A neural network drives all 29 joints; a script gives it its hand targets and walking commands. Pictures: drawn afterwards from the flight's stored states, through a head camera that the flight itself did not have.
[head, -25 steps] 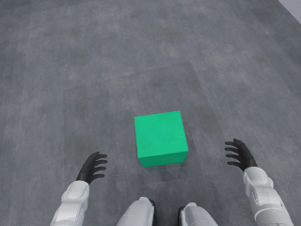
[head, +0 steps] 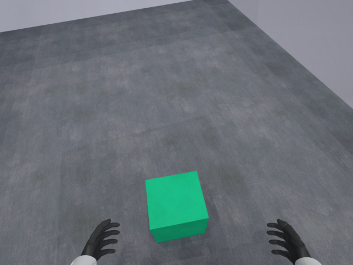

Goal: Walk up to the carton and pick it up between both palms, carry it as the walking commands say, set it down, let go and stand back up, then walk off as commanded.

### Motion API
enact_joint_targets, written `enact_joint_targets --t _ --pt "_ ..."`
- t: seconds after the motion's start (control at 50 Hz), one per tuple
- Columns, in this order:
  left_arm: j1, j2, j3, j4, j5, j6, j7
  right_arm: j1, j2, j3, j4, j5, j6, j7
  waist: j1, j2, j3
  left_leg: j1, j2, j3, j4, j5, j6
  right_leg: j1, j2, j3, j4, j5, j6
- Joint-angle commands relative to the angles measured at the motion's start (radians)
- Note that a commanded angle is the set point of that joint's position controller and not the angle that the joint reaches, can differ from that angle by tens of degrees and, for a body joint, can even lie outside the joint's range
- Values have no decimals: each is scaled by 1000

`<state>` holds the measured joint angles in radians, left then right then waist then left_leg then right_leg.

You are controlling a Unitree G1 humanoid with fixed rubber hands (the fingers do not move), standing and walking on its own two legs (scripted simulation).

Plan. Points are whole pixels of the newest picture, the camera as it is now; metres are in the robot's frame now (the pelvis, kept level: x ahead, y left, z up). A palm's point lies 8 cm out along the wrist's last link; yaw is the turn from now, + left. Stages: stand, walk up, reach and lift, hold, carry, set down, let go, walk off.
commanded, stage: let go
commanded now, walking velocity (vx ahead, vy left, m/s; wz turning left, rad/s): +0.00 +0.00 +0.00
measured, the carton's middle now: (176, 207) +0.44 +0.06 -0.63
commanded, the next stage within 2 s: stand in 0.24 s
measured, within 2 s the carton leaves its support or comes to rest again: neither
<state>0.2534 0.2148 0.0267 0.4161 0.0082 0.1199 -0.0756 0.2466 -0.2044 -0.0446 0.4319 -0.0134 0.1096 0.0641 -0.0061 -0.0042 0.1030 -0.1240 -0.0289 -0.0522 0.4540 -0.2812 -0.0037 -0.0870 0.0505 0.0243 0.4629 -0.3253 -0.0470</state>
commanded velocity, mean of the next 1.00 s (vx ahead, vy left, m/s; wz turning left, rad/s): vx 0.00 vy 0.00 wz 0.00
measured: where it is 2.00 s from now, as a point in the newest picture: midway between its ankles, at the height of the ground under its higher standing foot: outside the picture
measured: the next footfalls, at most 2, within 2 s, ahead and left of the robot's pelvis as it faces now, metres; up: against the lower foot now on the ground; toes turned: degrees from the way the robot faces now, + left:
none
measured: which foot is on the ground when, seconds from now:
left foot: down 0.00-1.00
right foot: down 0.00-1.00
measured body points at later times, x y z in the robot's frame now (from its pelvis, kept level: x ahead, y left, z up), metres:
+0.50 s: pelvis +0.01 +0.02 +0.00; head -0.05 +0.04 +0.44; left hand +0.14 +0.29 -0.10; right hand +0.12 -0.26 -0.09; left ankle -0.02 +0.12 -0.74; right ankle -0.05 -0.09 -0.74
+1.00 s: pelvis -0.03 +0.02 +0.00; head -0.07 +0.03 +0.45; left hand +0.04 +0.31 -0.12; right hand +0.05 -0.26 -0.12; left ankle -0.02 +0.13 -0.74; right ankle -0.05 -0.09 -0.74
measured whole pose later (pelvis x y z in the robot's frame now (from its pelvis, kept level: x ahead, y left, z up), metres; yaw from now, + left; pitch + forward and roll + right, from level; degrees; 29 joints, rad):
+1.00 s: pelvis -0.03 +0.02 +0.00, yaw +0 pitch -2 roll +0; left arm 0.32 0.31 0.03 0.91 0.03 -0.02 0.00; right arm 0.28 -0.29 -0.04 0.93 -0.04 -0.03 0.00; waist 0.00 -0.01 -0.09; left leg -0.18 -0.04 -0.04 0.46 -0.24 0.03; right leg -0.14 0.03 0.04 0.45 -0.28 -0.02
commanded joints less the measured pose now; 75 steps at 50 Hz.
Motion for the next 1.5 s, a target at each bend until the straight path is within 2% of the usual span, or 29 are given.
enact_joint_targets --t 0.0,0.02,0.04,0.06,0.08,0.18,0.2,0.22,0.24,0.26,0.34,0.4,0.46,0.5,0.62,0.7,0.76,0.8,0.84,0.9,0.96,1.06,1.14,1.22,1.26,1.32,1.38,1.4,1.48 --pt "-11 131 31 -114 6 -15 11 -57 -96 -4 -111 14 -28 1 22 -18 -126 50 -29 34 -28 289 0 24 -45 23 -52 492 93" --pt "-8 147 27 -134 1 -19 7 -20 -108 -37 -98 -7 -24 -18 -20 -59 -151 39 -38 34 -25 339 -4 64 -40 32 -35 609 91" --pt "5 154 73 -120 14 8 28 -30 -116 -44 -113 11 -44 -21 25 -60 -204 15 -48 33 -23 348 -8 83 -42 30 -27 641 95" --pt "23 121 42 -102 6 22 28 -9 -126 -48 -90 6 -46 -32 -8 -40 -173 12 -49 39 -26 330 -20 67 -45 33 -32 651 91" --pt "-1 145 56 -121 8 31 41 -19 -133 -34 -102 21 -58 -34 18 -45 -158 -25 -53 47 -17 329 -12 70 -43 36 -21 690 95" --pt "-37 126 17 -166 1 34 57 -20 -136 -17 -81 47 -82 -47 -22 -21 -244 -18 -54 22 15 367 -20 41 -36 19 15 696 68" --pt "-6 133 35 -144 18 44 66 15 -129 -12 -48 48 -76 -53 27 -33 -238 -84 -53 16 16 384 -18 59 -36 29 34 761 74" --pt "-24 124 20 -164 16 39 67 -14 -135 -3 -78 50 -85 -45 7 5 -244 -38 -48 22 15 379 -15 24 -32 25 24 688 68" --pt "-94 243 59 8 23 -31 82 10 -229 -59 98 -25 -96 -68 29 -84 -330 7 73 -3 46 505 -11 -25 -97 17 15 516 59" --pt "-65 234 53 16 35 -69 90 3 -257 -67 110 -30 -105 -69 7 -63 -352 37 84 -22 51 471 7 -33 -95 37 3 447 50" --pt "-74 223 52 108 34 -128 90 -16 -237 -53 166 -28 -132 -74 12 61 -288 -29 81 -47 29 427 32 -31 -115 74 -21 401 46" --pt "-92 234 61 158 36 -146 87 -37 -259 -64 187 -31 -142 -82 -1 4 -226 -64 101 -69 1 414 25 -72 -101 65 -47 337 48" --pt "-65 250 62 202 30 -150 86 -23 -288 -78 209 -36 -147 -76 7 66 -129 -106 102 -88 -32 342 30 -100 -114 77 -68 269 42" --pt "-60 257 61 230 36 -160 84 -28 -265 -64 222 -35 -140 -79 5 -16 -113 -133 108 -106 -49 258 31 -118 -116 84 -79 218 39" --pt "-38 264 69 270 28 -171 80 -56 -301 -64 255 -40 -158 -81 19 57 -111 -151 115 -158 -118 44 29 -122 -104 99 -64 113 27" --pt "-15 288 68 318 23 -171 77 -32 -320 -60 291 -31 -169 -79 24 -4 -96 -139 116 -169 -141 -9 29 -145 -99 106 -66 77 13" --pt "-30 295 64 327 22 -172 76 -49 -302 -60 307 -31 -176 -77 8 74 -127 -101 124 -162 -125 104 25 -134 -112 117 -66 144 24" --pt "-22 306 65 343 24 -171 80 -27 -286 -55 337 -26 -171 -80 9 -25 -151 -58 124 -163 -104 146 37 -119 -118 118 -79 155 16" --pt "-18 276 59 361 20 -171 87 -32 -331 -57 367 -21 -168 -77 12 42 -181 -49 122 -161 -111 179 21 -89 -107 109 -64 182 29" --pt "-18 291 51 383 20 -175 92 -23 -295 -52 401 -30 -164 -79 0 -35 -108 -71 119 -141 -95 172 45 -150 -142 135 -109 128 6" --pt "-20 280 42 401 22 -175 91 -33 -297 -43 427 -25 -163 -79 -1 31 -125 -72 112 -139 -97 152 43 -117 -135 135 -111 157 7" --pt "-16 307 55 437 22 -176 100 -40 -318 -47 462 -10 -155 -78 -8 -48 -68 -84 108 -138 -95 157 41 -127 -144 138 -161 116 13" --pt "-37 287 48 464 18 -176 93 -76 -305 -34 484 -21 -155 -80 -7 22 -56 -107 107 -144 -111 55 44 -148 -148 147 -155 110 6" --pt "-54 316 50 491 23 -176 87 -80 -314 -36 491 -18 -152 -71 -2 -4 -72 -114 93 -146 -102 42 42 -137 -150 147 -182 8 6" --pt "-36 305 46 503 16 -175 86 -69 -329 -35 507 -11 -151 -70 25 1 -50 -102 97 -137 -96 83 36 -138 -160 152 -196 53 3" --pt "-62 302 42 514 9 -182 91 -34 -312 -33 510 -5 -155 -73 -10 -1 -83 -61 110 -160 -114 193 39 -106 -152 124 -157 152 9" --pt "-57 301 40 535 17 -178 96 -81 -328 -31 518 -7 -154 -76 5 62 -132 -35 117 -154 -102 181 37 -84 -147 114 -169 157 13" --pt "-73 323 40 543 12 -172 91 -87 -324 -26 527 -5 -155 -74 1 0 -56 -92 111 -163 -104 175 43 -103 -144 118 -166 169 13" --pt "-67 314 38 558 14 -172 85 -80 -333 -22 544 1 -150 -77 8 44 -153 -33 115 -165 -125 128 39 -45 -142 112 -160 152 11"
